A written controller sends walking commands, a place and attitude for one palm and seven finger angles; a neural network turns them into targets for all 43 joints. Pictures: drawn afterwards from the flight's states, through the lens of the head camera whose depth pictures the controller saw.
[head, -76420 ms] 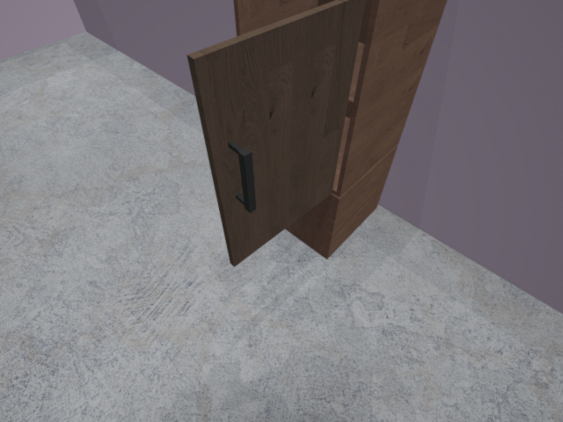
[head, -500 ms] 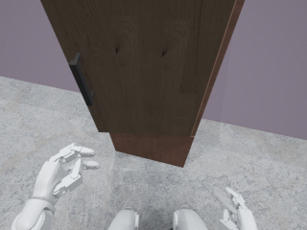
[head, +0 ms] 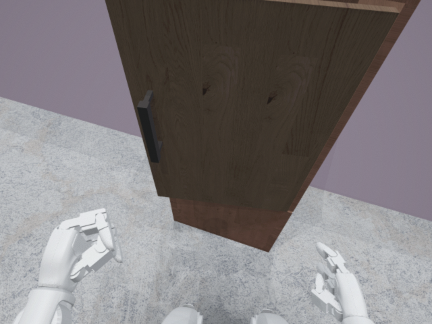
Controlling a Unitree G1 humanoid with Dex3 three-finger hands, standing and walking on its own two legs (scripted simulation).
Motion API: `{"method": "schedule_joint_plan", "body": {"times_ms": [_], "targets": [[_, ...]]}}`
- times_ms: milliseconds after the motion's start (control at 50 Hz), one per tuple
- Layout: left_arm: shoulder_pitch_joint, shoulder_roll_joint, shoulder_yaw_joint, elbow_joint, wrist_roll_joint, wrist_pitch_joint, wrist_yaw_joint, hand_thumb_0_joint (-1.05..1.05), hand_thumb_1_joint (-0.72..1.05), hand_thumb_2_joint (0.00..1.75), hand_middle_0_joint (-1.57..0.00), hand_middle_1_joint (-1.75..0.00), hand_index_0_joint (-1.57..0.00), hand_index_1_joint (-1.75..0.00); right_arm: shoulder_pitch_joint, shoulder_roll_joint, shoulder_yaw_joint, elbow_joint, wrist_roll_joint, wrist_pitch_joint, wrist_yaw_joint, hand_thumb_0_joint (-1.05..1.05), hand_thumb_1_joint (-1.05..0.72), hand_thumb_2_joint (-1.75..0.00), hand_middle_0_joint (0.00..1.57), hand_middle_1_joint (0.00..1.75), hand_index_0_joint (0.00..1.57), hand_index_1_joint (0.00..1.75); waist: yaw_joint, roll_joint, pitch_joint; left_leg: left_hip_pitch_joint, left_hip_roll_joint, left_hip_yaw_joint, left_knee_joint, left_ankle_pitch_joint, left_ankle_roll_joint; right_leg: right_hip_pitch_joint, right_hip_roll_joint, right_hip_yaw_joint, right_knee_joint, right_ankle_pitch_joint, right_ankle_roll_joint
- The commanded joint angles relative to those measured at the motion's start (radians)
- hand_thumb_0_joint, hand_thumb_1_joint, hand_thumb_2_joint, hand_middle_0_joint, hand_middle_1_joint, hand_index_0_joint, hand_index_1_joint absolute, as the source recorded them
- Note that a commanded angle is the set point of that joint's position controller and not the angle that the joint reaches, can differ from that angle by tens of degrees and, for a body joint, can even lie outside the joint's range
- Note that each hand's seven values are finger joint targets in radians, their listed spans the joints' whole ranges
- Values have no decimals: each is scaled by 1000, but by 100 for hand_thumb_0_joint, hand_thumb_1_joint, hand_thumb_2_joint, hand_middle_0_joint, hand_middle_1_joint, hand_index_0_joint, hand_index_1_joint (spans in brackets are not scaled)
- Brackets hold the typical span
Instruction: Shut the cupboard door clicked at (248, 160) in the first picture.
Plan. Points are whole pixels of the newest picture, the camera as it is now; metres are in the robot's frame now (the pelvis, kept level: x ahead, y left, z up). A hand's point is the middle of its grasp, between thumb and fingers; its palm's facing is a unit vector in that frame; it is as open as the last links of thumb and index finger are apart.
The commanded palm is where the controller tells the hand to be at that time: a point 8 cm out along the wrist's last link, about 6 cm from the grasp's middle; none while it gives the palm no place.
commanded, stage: raise the hand and make a fist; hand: left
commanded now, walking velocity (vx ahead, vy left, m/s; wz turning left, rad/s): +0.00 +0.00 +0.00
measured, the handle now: (152, 128) +0.48 +0.18 +0.07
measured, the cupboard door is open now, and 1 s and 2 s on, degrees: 12 12 12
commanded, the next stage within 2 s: bring the fist close to the handle in 0.64 s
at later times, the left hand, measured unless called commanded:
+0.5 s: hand (129, 247) +0.22 +0.16 +0.07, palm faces -0.05 -1.00 -0.03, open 3.1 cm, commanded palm +0.20 +0.22 +0.07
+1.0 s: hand (136, 229) +0.25 +0.16 +0.07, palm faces -0.03 -1.00 -0.05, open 3.1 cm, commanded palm +0.24 +0.21 +0.07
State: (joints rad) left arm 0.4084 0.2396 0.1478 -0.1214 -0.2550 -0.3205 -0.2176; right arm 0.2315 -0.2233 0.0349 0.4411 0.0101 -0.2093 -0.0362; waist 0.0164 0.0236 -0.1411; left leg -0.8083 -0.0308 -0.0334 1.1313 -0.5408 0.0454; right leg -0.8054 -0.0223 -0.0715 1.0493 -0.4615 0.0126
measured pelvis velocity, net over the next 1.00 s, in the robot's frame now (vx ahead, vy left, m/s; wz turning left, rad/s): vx -0.01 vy -0.04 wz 0.00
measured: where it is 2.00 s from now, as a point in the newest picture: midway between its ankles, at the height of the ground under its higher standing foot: outside the picture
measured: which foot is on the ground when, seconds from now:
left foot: down 0.00-1.00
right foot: down 0.00-1.00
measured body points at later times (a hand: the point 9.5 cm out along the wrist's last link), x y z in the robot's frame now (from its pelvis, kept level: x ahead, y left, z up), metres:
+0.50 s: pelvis +0.00 -0.02 +0.01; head +0.05 -0.02 +0.46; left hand +0.22 +0.21 +0.07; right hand +0.16 -0.26 -0.06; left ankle +0.01 +0.08 -0.66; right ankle +0.03 -0.14 -0.66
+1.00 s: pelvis -0.01 -0.04 +0.00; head +0.04 -0.04 +0.45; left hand +0.25 +0.21 +0.07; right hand +0.17 -0.27 -0.08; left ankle +0.01 +0.08 -0.66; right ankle +0.03 -0.14 -0.66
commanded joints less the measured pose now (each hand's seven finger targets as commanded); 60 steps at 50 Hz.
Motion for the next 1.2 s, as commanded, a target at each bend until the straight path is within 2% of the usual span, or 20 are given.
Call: {"method": "schedule_joint_plan", "body": {"times_ms": [0, 40, 80, 160, 240, 320, 360, 400, 460, 540, 580, 680, 720, 760, 860, 980, 1000, 1060, 1120, 1180], "targets": [[-70, 96, 13, -167, 3, -10, -47, 0, 90, 90, -130, -150, -130, -150, 26, -163, -69, -146, 11, -26, -19, 0, -90, -90, 20, 30, 20, 30, -32, 41, -138, 145, 32, -70, -247, 316, -70, 105, 51, -32, -102, 170, -46], [-100, 127, 55, -210, -9, -18, -51, 0, 90, 90, -130, -150, -130, -150, 24, -159, -65, -154, 11, -26, -24, 0, -90, -90, 20, 30, 20, 30, -18, 49, -181, 169, 29, -68, -250, 343, -73, 135, 51, -29, -103, 191, -50], [-123, 154, 96, -256, -23, -33, -38, 0, 90, 90, -130, -150, -130, -150, 20, -149, -58, -154, 7, -27, -25, 0, -90, -90, 20, 30, 20, 30, 0, 99, -222, 197, 25, -65, -248, 391, -78, 162, 52, -26, -96, 221, -55], [-108, 145, 111, -243, -39, -55, -17, 0, 90, 90, -130, -150, -130, -150, 16, -141, -51, -143, 5, -25, -24, 0, -90, -90, 20, 30, 20, 30, 1, 100, -203, 190, 24, -59, -248, 402, -77, 173, 56, -28, -102, 235, -56], [-78, 94, 54, -134, -37, -21, -46, 0, 90, 90, -130, -150, -130, -150, 22, -153, -55, -133, 12, -20, -22, 0, -90, -90, 20, 30, 20, 30, -27, 32, -139, 139, 22, -47, -252, 308, -62, 166, 51, -24, -135, 196, -46], [-77, 115, 66, -111, -48, 9, -81, 0, 90, 90, -130, -150, -130, -150, 16, -161, -60, -144, 19, -24, -26, 0, -90, -90, 20, 30, 20, 30, -16, -10, -146, 100, 11, -31, -251, 265, -46, 211, 41, 2, -162, 171, -45], [-90, 157, 106, -146, -52, -4, -72, 0, 90, 90, -130, -150, -130, -150, 8, -157, -62, -145, 15, -28, -30, 0, -90, -90, 20, 30, 20, 30, -4, 6, -165, 100, 8, -24, -243, 287, -41, 238, 39, 16, -161, 191, -48], [-104, 160, 127, -184, -61, -34, -56, 0, 90, 90, -130, -150, -130, -150, 8, -146, -60, -145, 13, -31, -30, 0, -90, -90, 20, 30, 20, 30, 5, 16, -195, 104, 7, -17, -240, 295, -41, 255, 35, 25, -158, 197, -47], [-110, 161, 136, -200, -62, -87, -22, 0, 90, 90, -130, -150, -130, -150, 4, -139, -58, -131, 9, -35, -29, 0, -90, -90, 20, 30, 20, 30, 8, 36, -176, 88, 7, -14, -229, 285, -41, 245, 36, 34, -151, 178, -52], [-84, 112, 79, -122, -47, -95, -25, 0, 90, 90, -130, -150, -130, -150, 3, -145, -60, -124, 11, -30, -22, 0, -90, -90, 20, 30, 20, 30, -14, 29, -115, 53, 6, -2, -220, 200, -36, 190, 29, 50, -177, 80, -44], [-73, 105, 58, -87, -45, -75, -48, 0, 90, 90, -130, -150, -130, -150, 7, -152, -65, -127, 17, -27, -24, 0, -90, -90, 20, 30, 20, 30, -27, -28, -104, 29, 4, 2, -209, 180, -30, 201, 21, 77, -206, 40, -37], [-112, 157, 93, -149, -51, -60, -65, 0, 90, 90, -130, -150, -130, -150, 2, -149, -64, -143, 22, -27, -34, 0, -90, -90, 20, 30, 20, 30, -11, -4, -147, 41, 2, 7, -204, 188, -24, 243, 12, 108, -224, 25, -36], [-128, 150, 103, -160, -59, -73, -51, 0, 90, 90, -130, -150, -130, -150, -2, -139, -60, -145, 21, -29, -37, 0, -90, -90, 20, 30, 20, 30, -12, -33, -140, 33, 3, 6, -201, 183, -25, 244, 13, 112, -225, 17, -32], [-193, 178, 137, -151, -60, -97, -33, 0, 90, 90, -130, -150, -130, -150, -2, -138, -56, -123, 16, -31, -42, 0, -90, -90, 20, 30, 20, 30, -16, -21, -133, 18, 7, 5, -184, 190, -25, 233, 19, 112, -212, 24, -35], [-323, 154, 108, -18, -53, -102, -49, 0, 90, 90, -130, -150, -130, -150, -2, -147, -54, -87, 22, -35, -43, 0, -90, -90, 20, 30, 20, 30, -45, -26, -99, -14, 9, 6, -167, 145, -24, 179, 17, 122, -218, -37, -32], [-396, 159, 86, 25, -55, -22, -104, 0, 90, 90, -130, -150, -130, -150, 13, -158, -55, -87, 29, -37, -49, 0, -90, -90, 20, 30, 20, 30, -31, 14, -213, 61, 7, 4, -200, 232, -21, 255, 17, 99, -199, 127, -31], [-438, 196, 120, 33, -55, -17, -96, 0, 90, 90, -130, -150, -130, -150, 15, -162, -54, -80, 28, -34, -52, 0, -90, -90, 20, 30, 20, 30, -31, -3, -217, 54, 10, 0, -204, 235, -23, 262, 17, 95, -195, 132, -30], [-480, 220, 175, 60, -61, -23, -64, 0, 90, 90, -130, -150, -130, -150, 12, -156, -53, -75, 22, -27, -52, 0, -90, -90, 20, 30, 20, 30, -14, -13, -220, 53, 10, -1, -212, 269, -26, 276, 24, 82, -177, 180, -34], [-479, 177, 160, 110, -56, -40, -43, 0, 90, 90, -130, -150, -130, -150, 15, -150, -54, -68, 20, -21, -40, 0, -90, -90, 20, 30, 20, 30, -6, 1, -220, 80, 10, 1, -234, 291, -35, 266, 25, 56, -155, 229, -36], [-523, 163, 125, 167, -34, -40, -42, 0, 90, 90, -130, -150, -130, -150, 22, -160, -57, -61, 19, -9, -33, 0, -90, -90, 20, 30, 20, 30, -20, 10, -196, 78, 11, 1, -240, 287, -35, 239, 26, 50, -153, 232, -37]]}}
